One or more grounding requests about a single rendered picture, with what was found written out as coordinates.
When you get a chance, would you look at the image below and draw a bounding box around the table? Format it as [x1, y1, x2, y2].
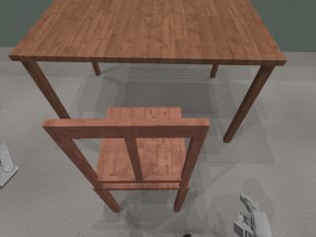
[8, 0, 287, 143]

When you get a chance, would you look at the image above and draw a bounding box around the chair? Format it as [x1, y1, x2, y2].
[42, 107, 210, 213]

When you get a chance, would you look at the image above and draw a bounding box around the robot right hand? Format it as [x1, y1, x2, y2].
[233, 194, 273, 237]

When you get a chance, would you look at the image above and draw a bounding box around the robot left hand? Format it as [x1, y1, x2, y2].
[0, 106, 19, 190]

